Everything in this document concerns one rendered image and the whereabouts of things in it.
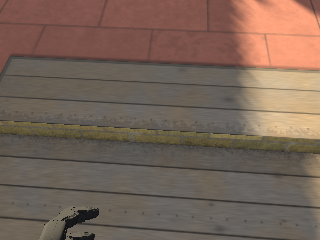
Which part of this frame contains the left robot hand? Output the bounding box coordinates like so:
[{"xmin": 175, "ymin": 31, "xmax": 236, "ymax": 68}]
[{"xmin": 40, "ymin": 206, "xmax": 100, "ymax": 240}]

